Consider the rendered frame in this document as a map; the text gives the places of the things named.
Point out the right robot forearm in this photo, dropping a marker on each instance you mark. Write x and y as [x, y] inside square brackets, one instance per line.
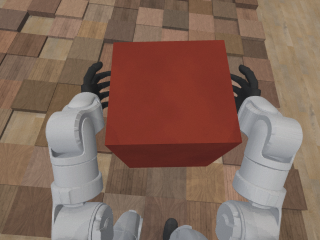
[273, 141]

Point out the robot right thigh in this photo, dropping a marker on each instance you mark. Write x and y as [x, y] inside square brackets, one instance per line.
[188, 234]

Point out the robot left hand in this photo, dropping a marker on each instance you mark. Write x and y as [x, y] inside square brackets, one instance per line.
[90, 81]

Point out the right robot upper arm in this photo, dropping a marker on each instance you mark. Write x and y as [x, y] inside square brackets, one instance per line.
[239, 220]

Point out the robot right hand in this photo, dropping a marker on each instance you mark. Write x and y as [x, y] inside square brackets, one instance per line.
[247, 89]

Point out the carton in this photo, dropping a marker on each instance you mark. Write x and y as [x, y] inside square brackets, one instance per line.
[171, 104]

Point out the left robot upper arm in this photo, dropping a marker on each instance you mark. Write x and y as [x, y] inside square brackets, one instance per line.
[91, 221]

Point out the robot right foot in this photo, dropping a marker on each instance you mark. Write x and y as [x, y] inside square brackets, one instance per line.
[170, 225]

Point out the left robot forearm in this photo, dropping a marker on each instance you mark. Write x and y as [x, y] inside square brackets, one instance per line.
[71, 137]

